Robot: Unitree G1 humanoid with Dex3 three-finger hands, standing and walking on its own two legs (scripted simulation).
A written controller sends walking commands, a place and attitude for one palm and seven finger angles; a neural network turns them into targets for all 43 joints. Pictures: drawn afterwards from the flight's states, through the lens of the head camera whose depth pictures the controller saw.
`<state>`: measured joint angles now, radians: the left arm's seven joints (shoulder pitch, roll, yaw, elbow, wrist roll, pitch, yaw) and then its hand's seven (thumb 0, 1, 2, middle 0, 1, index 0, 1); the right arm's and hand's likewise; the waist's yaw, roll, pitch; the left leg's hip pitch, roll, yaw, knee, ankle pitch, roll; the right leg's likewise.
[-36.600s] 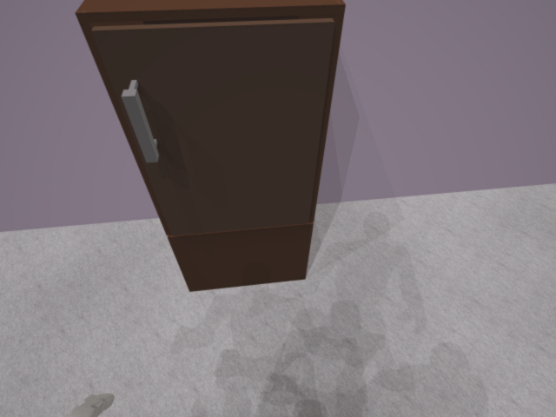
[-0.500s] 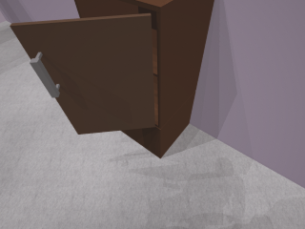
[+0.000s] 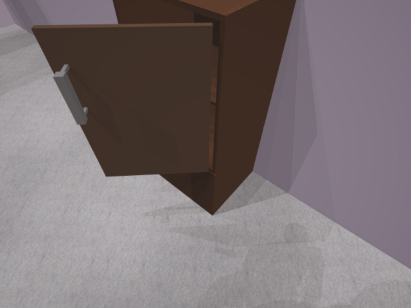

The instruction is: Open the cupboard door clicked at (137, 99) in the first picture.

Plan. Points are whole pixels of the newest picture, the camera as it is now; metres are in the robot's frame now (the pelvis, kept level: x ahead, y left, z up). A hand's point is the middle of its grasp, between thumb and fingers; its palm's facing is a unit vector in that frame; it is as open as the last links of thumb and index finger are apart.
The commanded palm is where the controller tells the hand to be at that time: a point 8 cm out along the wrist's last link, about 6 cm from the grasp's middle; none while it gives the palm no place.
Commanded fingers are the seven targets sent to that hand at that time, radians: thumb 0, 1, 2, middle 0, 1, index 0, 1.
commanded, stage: look again from close up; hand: left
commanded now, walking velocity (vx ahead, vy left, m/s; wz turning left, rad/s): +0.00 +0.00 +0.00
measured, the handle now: (74, 95) +0.61 +0.41 +0.06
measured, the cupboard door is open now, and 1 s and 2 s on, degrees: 44 44 44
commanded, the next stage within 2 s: shuffle to correct the standing spot in 0.44 s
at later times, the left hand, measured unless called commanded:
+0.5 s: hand out of the picture -0.01 +0.22 -0.18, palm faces +0.00 -0.98 -0.21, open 7.4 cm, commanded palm none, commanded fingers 0.00 0.90 0.90 -0.20 -0.30 -0.20 -0.30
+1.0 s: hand out of the picture +0.01 +0.28 -0.19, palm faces +0.12 -0.98 -0.18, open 7.4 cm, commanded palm none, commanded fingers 0.00 0.90 0.90 -0.20 -0.30 -0.20 -0.30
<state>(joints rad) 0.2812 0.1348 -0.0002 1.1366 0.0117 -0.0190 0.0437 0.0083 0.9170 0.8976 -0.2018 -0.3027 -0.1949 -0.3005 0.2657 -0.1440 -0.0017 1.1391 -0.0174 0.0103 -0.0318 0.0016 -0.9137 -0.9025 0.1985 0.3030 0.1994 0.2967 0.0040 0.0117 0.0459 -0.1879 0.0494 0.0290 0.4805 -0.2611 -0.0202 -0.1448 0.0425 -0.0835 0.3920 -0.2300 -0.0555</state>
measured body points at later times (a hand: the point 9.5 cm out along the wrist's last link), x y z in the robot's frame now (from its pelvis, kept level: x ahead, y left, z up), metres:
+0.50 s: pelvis -0.02 +0.05 +0.00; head -0.02 +0.04 +0.45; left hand -0.01 +0.28 -0.16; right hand -0.03 -0.17 -0.17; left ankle -0.01 +0.14 -0.74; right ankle -0.01 -0.08 -0.74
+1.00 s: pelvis +0.04 +0.10 -0.01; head +0.06 +0.12 +0.44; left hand +0.00 +0.33 -0.18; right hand +0.08 -0.15 -0.15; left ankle +0.03 +0.16 -0.74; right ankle +0.00 -0.04 -0.67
